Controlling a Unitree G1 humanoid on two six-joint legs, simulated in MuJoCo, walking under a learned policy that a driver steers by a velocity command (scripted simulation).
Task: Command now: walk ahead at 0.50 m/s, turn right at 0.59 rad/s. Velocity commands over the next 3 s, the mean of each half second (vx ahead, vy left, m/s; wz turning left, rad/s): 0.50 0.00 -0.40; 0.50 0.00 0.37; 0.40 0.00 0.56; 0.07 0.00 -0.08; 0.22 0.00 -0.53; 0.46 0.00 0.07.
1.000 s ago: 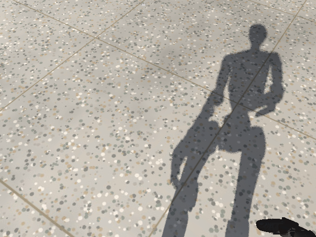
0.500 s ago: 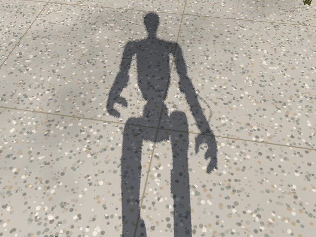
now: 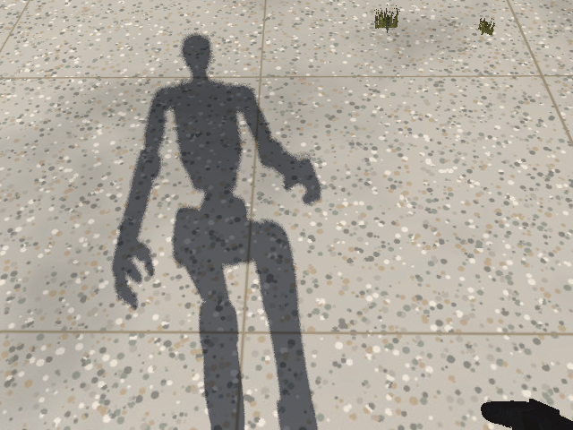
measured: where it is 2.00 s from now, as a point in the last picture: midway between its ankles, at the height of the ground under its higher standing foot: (329, 282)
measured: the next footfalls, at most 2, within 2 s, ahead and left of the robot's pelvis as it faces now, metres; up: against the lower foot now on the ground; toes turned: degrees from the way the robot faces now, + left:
left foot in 0.04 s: +0.18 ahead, +0.12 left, +0.00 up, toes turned -3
right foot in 0.54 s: +0.39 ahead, -0.14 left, +0.00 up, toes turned -14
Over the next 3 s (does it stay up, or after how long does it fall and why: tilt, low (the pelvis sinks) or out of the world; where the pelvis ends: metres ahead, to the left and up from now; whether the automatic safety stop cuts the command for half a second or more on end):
stays up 1.14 -0.05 -0.02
